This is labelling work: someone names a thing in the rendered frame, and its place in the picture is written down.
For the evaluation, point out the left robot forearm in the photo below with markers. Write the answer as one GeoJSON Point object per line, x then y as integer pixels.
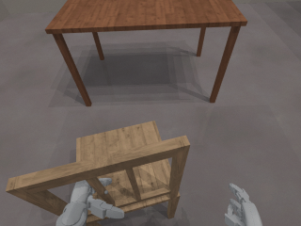
{"type": "Point", "coordinates": [74, 214]}

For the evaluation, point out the chair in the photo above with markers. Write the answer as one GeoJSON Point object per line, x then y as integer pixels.
{"type": "Point", "coordinates": [134, 157]}

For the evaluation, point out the robot right hand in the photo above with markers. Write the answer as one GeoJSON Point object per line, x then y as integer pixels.
{"type": "Point", "coordinates": [247, 212]}

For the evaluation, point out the table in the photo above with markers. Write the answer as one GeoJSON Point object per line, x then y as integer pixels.
{"type": "Point", "coordinates": [86, 16]}

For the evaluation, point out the robot left hand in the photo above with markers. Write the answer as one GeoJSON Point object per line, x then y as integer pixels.
{"type": "Point", "coordinates": [82, 192]}

